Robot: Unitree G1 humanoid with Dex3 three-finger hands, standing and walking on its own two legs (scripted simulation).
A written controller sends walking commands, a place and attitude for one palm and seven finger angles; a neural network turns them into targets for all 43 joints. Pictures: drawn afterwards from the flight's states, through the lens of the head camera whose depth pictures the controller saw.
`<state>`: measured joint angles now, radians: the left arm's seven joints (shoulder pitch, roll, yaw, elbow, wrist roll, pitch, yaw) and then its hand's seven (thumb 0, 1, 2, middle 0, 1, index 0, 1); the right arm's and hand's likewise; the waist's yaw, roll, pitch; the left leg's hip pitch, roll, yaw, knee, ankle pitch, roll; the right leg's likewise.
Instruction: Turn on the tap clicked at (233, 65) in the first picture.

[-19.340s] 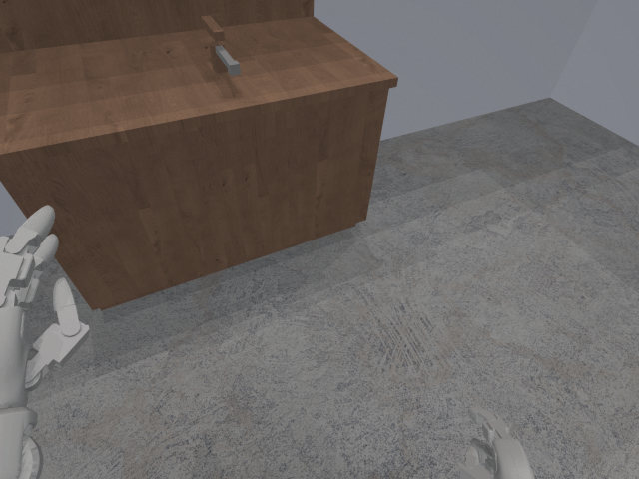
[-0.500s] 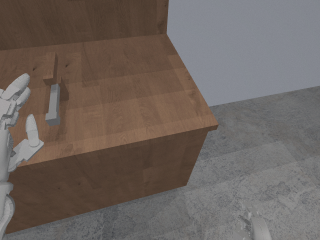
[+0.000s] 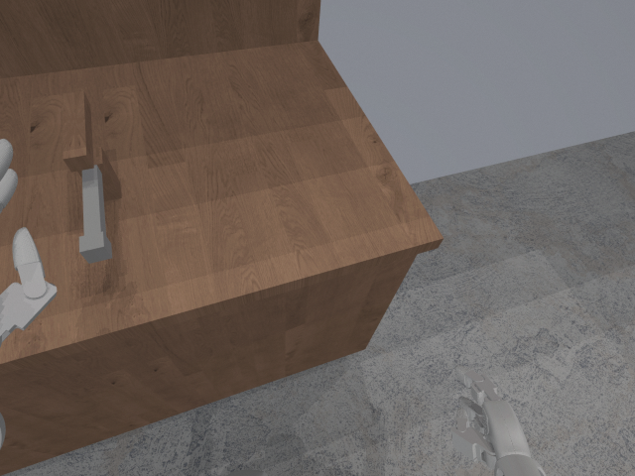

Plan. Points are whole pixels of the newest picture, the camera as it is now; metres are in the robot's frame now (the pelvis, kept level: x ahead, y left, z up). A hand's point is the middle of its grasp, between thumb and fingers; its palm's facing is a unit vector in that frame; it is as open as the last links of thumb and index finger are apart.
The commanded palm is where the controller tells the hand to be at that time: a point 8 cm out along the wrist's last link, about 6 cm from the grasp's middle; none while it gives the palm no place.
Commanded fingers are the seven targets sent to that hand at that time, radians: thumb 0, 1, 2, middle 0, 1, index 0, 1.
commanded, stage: come to a stop and stand still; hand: left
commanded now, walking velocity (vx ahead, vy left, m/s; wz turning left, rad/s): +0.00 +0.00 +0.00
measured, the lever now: (96, 247) +0.35 +0.32 +0.03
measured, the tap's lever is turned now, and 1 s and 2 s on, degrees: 0 0 0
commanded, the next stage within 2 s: look again from close up in 0.62 s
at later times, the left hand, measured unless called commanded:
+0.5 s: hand (12, 345) +0.19 +0.26 +0.17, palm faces +0.40 -0.84 -0.37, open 7.5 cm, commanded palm +0.12 +0.29 +0.18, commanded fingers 0.00 0.90 0.90 -0.20 -0.30 -0.20 -0.30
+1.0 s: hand (33, 346) +0.19 +0.25 +0.16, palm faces +0.39 -0.84 -0.37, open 7.5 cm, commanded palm +0.13 +0.28 +0.18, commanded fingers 0.00 0.90 0.90 -0.20 -0.30 -0.20 -0.30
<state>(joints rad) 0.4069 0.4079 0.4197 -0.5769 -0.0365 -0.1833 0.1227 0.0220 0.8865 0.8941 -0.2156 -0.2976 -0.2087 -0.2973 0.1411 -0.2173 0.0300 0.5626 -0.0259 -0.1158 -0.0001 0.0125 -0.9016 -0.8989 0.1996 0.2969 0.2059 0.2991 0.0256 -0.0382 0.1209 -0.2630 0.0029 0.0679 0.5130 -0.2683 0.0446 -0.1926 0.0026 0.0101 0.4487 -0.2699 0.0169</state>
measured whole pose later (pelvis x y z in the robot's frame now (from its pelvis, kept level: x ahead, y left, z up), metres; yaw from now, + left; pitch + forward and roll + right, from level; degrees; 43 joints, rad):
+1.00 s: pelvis -0.03 +0.00 +0.01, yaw +0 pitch -1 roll -2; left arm 0.43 0.34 0.34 -0.47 -0.04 -0.18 0.12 0.02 0.89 0.89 -0.21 -0.30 -0.21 -0.30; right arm 0.16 -0.21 0.02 0.58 -0.01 -0.09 -0.02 0.01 -0.90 -0.90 0.20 0.30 0.21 0.30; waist 0.02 0.01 0.07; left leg -0.23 0.00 0.07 0.44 -0.19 0.05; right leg -0.15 0.00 0.01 0.35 -0.19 0.02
